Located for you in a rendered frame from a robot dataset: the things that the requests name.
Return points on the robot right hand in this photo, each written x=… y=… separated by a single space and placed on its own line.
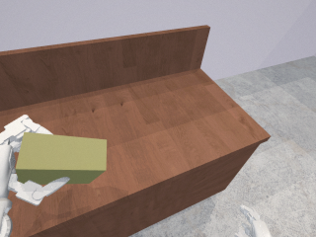
x=258 y=227

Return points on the left robot forearm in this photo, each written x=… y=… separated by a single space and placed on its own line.
x=6 y=224

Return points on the sponge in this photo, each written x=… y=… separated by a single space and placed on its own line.
x=44 y=158

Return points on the robot left hand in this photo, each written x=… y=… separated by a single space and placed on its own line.
x=10 y=142

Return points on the table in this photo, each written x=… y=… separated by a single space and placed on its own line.
x=174 y=137

